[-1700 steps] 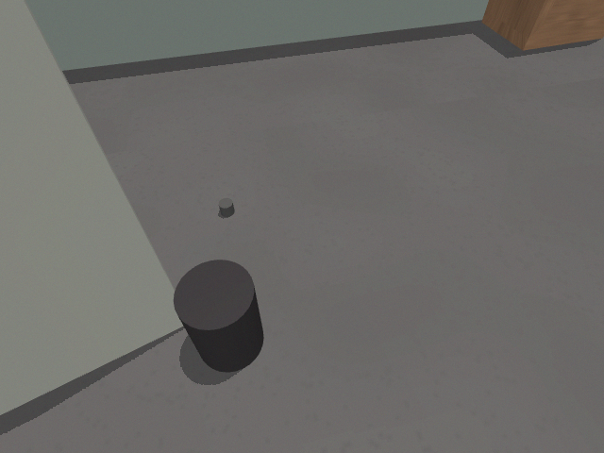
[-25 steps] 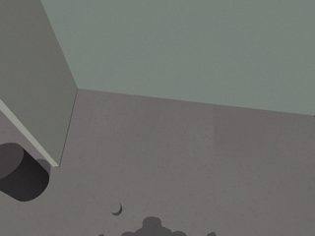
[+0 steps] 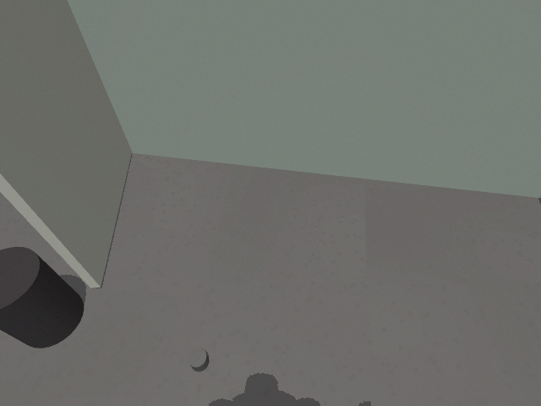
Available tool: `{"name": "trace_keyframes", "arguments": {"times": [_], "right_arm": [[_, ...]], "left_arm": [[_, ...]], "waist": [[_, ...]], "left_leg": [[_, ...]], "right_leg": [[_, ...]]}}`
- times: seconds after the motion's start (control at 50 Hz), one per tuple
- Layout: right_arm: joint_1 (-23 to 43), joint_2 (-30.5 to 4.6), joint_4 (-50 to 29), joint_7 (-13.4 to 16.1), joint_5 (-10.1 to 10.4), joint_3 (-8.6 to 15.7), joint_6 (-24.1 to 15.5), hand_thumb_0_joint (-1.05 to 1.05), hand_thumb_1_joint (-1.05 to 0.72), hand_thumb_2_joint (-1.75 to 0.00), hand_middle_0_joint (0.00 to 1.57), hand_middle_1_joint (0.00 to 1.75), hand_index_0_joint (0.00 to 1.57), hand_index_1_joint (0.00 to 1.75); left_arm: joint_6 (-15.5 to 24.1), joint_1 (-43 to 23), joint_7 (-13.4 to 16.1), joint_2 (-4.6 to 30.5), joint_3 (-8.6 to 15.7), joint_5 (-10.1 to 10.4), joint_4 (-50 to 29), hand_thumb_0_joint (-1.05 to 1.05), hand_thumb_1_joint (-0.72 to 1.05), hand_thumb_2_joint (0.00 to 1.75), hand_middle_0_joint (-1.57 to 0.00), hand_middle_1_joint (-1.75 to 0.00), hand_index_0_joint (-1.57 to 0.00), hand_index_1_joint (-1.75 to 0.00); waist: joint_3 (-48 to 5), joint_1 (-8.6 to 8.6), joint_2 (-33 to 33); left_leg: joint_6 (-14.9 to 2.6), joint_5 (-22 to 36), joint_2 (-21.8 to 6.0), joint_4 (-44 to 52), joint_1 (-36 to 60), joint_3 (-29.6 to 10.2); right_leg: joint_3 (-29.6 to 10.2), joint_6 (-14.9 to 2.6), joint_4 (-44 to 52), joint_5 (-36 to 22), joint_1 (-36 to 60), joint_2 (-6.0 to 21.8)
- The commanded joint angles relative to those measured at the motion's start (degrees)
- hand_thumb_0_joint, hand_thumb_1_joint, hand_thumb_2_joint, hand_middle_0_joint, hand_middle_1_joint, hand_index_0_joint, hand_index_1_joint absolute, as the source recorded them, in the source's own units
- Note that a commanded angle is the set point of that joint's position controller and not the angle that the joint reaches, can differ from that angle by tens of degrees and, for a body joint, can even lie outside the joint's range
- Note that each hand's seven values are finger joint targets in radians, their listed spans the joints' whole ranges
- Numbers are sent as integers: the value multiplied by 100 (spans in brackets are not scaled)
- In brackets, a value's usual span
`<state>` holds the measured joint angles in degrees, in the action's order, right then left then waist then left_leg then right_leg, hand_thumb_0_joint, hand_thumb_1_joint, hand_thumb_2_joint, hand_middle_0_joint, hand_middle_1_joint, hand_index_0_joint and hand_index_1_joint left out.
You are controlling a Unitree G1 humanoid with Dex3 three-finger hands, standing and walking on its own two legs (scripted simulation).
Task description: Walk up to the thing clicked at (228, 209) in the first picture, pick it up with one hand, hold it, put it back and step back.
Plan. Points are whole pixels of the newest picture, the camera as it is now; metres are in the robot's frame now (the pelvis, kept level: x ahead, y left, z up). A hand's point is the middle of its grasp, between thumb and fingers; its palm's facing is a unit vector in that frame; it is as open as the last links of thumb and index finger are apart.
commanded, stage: stand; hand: left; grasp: from above
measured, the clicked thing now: (198, 359) +0.39 +0.27 -0.75
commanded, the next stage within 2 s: rise first in 0.14 s
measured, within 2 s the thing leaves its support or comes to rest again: neither
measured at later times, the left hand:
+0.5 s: hand out of the picture +0.14 +0.25 -0.17, palm faces -0.02 -0.94 -0.34, open 9.3 cm
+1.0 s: hand out of the picture +0.12 +0.27 -0.23, palm faces -0.16 -0.87 -0.46, open 14.1 cm
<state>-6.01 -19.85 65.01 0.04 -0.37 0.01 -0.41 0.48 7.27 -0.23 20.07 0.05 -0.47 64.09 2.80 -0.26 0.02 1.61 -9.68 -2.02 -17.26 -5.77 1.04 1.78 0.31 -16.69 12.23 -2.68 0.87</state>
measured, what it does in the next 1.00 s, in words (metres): lowers itself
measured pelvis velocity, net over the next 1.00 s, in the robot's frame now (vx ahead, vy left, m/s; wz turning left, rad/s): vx -0.02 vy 0.01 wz -0.01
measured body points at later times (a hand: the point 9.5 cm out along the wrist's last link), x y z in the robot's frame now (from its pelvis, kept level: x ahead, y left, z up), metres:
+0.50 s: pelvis -0.02 +0.00 -0.02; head +0.04 +0.01 +0.42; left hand +0.14 +0.30 -0.15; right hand +0.08 -0.27 -0.14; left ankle +0.00 +0.14 -0.75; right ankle -0.03 -0.12 -0.75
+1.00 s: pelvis -0.02 +0.01 -0.09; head +0.08 +0.03 +0.35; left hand +0.12 +0.31 -0.20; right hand +0.14 -0.24 -0.19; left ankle +0.00 +0.14 -0.75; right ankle -0.03 -0.12 -0.75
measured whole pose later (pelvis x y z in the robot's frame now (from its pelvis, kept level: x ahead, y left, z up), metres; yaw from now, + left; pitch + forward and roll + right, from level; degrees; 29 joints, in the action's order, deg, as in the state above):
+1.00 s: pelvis -0.02 +0.01 -0.09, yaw +0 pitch +17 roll -2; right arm -11.5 -13.0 33.7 1.1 0.4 2.3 -7.0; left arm -10.8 13.2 0.4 18.0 7.6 -14.8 29.2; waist -6.4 1.2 0.1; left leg 0.6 -29.1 -2.8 -64.5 -52.8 -1.0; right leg 2.1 1.0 -62.4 31.4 -48.4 0.9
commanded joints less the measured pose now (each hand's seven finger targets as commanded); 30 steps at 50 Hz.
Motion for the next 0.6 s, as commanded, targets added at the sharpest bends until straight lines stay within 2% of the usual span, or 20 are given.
{"name": "trace_keyframes", "arguments": {"times": [0.0, 0.1, 0.2, 0.22, 0.24, 0.26, 0.28, 0.3, 0.32, 0.34, 0.36, 0.38, 0.4, 0.42, 0.46, 0.48, 0.5, 0.54, 0.58], "right_arm": [[220, -1232, -363, 60, -16, 219, -117, 0, -90, -90, 20, 30, 20, 30], [201, -1223, -348, 60, -11, 206, -112, 0, -90, -90, 20, 30, 20, 30], [202, -1231, -365, 60, -12, 208, -123, 0, -90, -90, 20, 30, 20, 30], [209, -1225, -358, 53, -8, 202, -121, 0, -94, -92, 20, 31, 20, 31], [55, -327, -1961, 169, 382, 16, -380, 0, -96, -92, 20, 30, 20, 30], [-274, -463, -1609, 228, 383, 11, -359, 0, -91, -90, 20, 30, 20, 30], [-496, -651, -1646, 277, 395, 148, -305, 0, -90, -90, 20, 30, 20, 30], [-593, -664, -1715, 284, 358, 218, -259, 0, -89, -90, 20, 30, 20, 30], [-605, -626, -1880, 296, 341, 261, -267, 0, -90, -90, 20, 30, 20, 30], [-640, -629, -2016, 297, 248, 367, -307, 0, -91, -90, 20, 30, 20, 30], [-831, -581, -2053, 277, 191, 439, -299, 0, -90, -90, 20, 30, 20, 30], [-887, -561, -2227, 230, 154, 481, -307, 0, -91, -90, 20, 30, 20, 30], [-912, -543, -2409, 204, 164, 502, -309, 0, -90, -90, 20, 30, 20, 30], [-902, -509, -2526, 187, 168, 511, -315, 0, -92, -90, 20, 30, 20, 30], [-788, -468, -2796, 163, 202, 514, -335, 0, -90, -90, 20, 30, 20, 30], [-724, -455, -2943, 144, 227, 518, -329, 0, -90, -90, 20, 30, 20, 30], [-680, -444, -3064, 143, 236, 522, -335, 0, -88, -89, 20, 30, 20, 30], [-612, -395, -3240, 104, 230, 497, -364, 0, -90, -90, 20, 30, 20, 30], [-770, -360, -3242, 91, 196, 519, -424, 0, -88, -90, 20, 30, 20, 30]], "left_arm": [[120, -180, 98, 1272, 261, -11, -319, 0, 90, 90, -20, -30, -20, -30], [109, -170, 92, 1256, 265, -9, -301, 0, 90, 90, -20, -30, -20, -30], [114, -146, 89, 1287, 272, -18, -296, 0, 90, 90, -20, -30, -20, -30], [120, -158, 91, 1268, 259, -7, -282, 0, 83, 89, -21, -37, -20, -37], [655, -2169, 166, 369, 285, 283, -2292, 0, 75, 97, -26, -44, -21, -45], [570, -2712, 179, 558, 336, 265, -1907, 0, 67, 93, -24, -51, -20, -53], [385, -1772, 189, 1140, 692, 124, -1165, 0, 59, 91, -20, -59, -19, -61], [224, -1391, 112, 1183, 795, 5, -494, 0, 51, 90, -19, -67, -19, -69], [188, -1796, 33, 1314, 864, -114, -567, 0, 43, 91, -17, -75, -17, -76], [233, -1882, -29, 1446, 989, -315, -610, 0, 35, 88, -17, -83, -19, -81], [161, -1216, -74, 1366, 1084, -516, -274, 0, 27, 87, -15, -90, -18, -87], [104, -836, -123, 1243, 1151, -609, -289, 0, 19, 89, -13, -95, -16, -92], [64, -611, -118, 1274, 1230, -667, -589, 0, 11, 92, -9, -100, -12, -97], [-10, -522, -86, 1181, 1225, -712, -706, 0, 3, 92, -8, -102, -11, -99], [-225, -538, -30, 964, 1100, -761, -1086, 0, -13, 95, -6, -106, -9, -103], [-352, -569, -10, 932, 1070, -809, -1177, 0, -21, 97, -5, -106, -7, -104], [-455, -461, 32, 1019, 1153, -875, -1288, 0, -29, 99, -5, -106, -6, -105], [-592, -439, 82, 973, 1153, -919, -1546, 0, -45, 99, -7, -107, -7, -106], [-644, -486, 108, 890, 1128, -992, -1812, 0, -54, 99, -7, -107, -7, -106]], "waist": [[-507, 39, -9], [-384, 35, 21], [-367, 29, -20], [-312, 35, -14], [37, 679, 200], [-205, 532, 36], [-148, 355, -50], [-351, 340, -209], [-511, 304, -390], [-969, 214, -342], [-1228, 120, -141], [-1447, -22, -35], [-1669, -148, 139], [-1658, -166, 283], [-1494, -75, 399], [-1381, -17, 243], [-1425, -34, 144], [-1405, 18, 30], [-1521, 95, 137]], "left_leg": [[-228, 1288, -632, 76, 317, -416], [-228, 1008, -607, 157, 206, -417], [-230, 1100, -625, 142, 252, -443], [-219, 1120, -632, 169, 217, -476], [-220, 122, 245, -246, -501, 265], [-239, 38, 249, -341, -496, 221], [-226, 22, 211, -401, -616, 215], [-254, 102, 255, -682, -803, 194], [-280, 264, 232, -887, -926, 145], [-274, 393, 246, -1109, -974, 145], [-253, 562, 295, -1334, -1129, 145], [-219, 645, 320, -1486, -1263, 134], [-186, 765, 325, -1565, -1252, 135], [-155, 760, 320, -1595, -1299, 130], [-122, 600, 285, -1552, -1421, 82], [-137, 438, 269, -1594, -1553, 40], [-154, 331, 267, -1682, -1664, 48], [-173, 130, 250, -1950, -1954, 45], [-173, 155, 206, -2330, -2128, 43]], "right_leg": [[-479, -156, 189, -1332, -159, 755], [-501, -154, 237, -1101, -196, 750], [-489, -139, 220, -1100, -250, 737], [-491, -128, 240, -1094, -276, 727], [-119, -54, -136, -665, -1477, -5], [-59, -43, -206, -537, -1236, -13], [12, -82, -288, -378, -1235, -62], [3, -88, -464, -389, -1368, -46], [14, -83, -688, -555, -1491, -48], [-18, -76, -937, -736, -1430, -21], [-33, -89, -1167, -914, -1489, 3], [-24, -122, -1359, -897, -1482, -13], [-28, -147, -1496, -933, -1452, -41], [-12, -157, -1560, -853, -1526, -65], [37, -167, -1556, -618, -1750, -116], [56, -165, -1558, -435, -1878, -131], [51, -164, -1617, -324, -1953, -129], [66, -151, -1857, -113, -2207, -141], [56, -134, -2235, -132, -2601, -141]]}}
